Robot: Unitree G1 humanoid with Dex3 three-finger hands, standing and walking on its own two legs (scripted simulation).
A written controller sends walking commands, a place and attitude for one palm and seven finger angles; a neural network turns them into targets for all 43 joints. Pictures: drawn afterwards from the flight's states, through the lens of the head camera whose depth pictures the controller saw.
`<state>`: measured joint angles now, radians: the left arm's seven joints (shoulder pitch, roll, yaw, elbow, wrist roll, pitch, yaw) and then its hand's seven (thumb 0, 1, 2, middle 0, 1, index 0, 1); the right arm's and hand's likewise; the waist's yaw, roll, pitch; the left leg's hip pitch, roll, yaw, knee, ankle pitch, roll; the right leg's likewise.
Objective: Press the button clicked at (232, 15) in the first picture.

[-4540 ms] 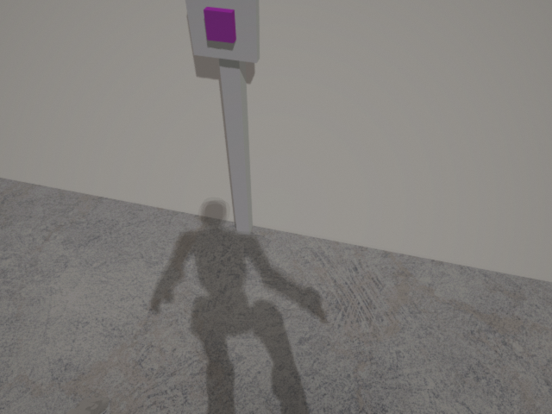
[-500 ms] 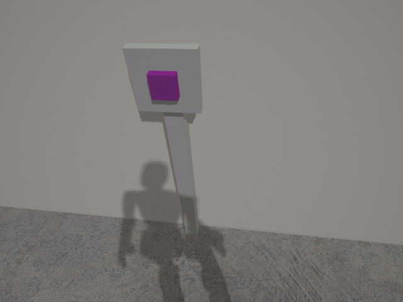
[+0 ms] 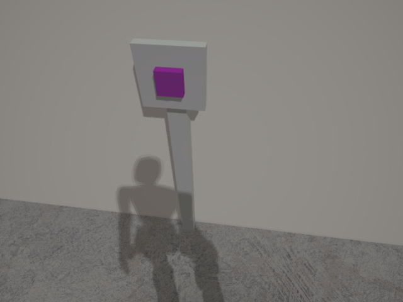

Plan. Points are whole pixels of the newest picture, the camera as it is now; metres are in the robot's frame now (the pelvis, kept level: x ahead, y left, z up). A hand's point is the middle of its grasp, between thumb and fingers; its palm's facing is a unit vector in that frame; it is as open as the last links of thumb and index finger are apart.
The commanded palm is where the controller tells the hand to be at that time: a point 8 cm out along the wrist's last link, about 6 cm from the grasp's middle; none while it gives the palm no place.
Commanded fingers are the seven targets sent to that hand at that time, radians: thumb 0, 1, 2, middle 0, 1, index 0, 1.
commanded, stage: look again from close up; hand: left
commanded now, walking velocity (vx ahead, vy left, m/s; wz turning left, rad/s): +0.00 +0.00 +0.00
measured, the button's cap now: (170, 81) +0.59 +0.12 +0.15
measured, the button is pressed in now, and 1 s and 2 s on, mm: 0 0 0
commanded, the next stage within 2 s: shuffle to correct the standing spot in 0.40 s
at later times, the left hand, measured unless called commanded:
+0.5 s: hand out of the picture +0.03 +0.14 -0.17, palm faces +0.04 -0.99 -0.17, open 7.4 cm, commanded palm none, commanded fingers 0.00 0.90 0.90 -0.20 -0.30 -0.20 -0.30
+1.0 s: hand out of the picture +0.12 +0.14 -0.17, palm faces +0.01 -0.97 -0.23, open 7.3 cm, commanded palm none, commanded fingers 0.00 0.90 0.90 -0.20 -0.30 -0.20 -0.30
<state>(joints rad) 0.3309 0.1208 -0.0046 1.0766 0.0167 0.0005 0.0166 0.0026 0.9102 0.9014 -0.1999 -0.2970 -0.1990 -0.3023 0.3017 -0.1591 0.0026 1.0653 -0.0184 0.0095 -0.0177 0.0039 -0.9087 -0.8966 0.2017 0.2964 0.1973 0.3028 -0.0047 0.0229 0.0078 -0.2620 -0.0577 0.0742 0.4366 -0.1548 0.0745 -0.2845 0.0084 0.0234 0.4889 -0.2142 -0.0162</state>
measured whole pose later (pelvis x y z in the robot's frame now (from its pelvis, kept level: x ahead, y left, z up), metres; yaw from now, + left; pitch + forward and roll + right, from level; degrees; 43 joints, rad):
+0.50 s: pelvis +0.04 -0.02 +0.00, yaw +1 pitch +0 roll +0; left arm 0.32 0.13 -0.01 1.09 0.01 -0.02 0.02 0.00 0.91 0.90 -0.20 -0.30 -0.20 -0.30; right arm 0.32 -0.15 0.01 1.10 -0.01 -0.02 -0.03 0.00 -0.91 -0.90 0.20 0.30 0.20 0.30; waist 0.00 0.00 0.00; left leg -0.24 -0.04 0.05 0.42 -0.18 0.05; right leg -0.25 0.03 0.01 0.45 -0.20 -0.03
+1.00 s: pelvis +0.09 -0.04 +0.00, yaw -2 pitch +1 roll +1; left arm 0.25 0.17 0.01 1.03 0.01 -0.01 0.04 0.01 0.92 0.90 -0.20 -0.30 -0.20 -0.30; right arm 0.22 -0.16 -0.01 1.05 -0.01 0.00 -0.05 0.00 -0.91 -0.90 0.20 0.30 0.20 0.30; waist 0.00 0.00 0.04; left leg -0.20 0.00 0.08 0.49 -0.30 0.01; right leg -0.23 0.07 0.04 0.53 -0.31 -0.06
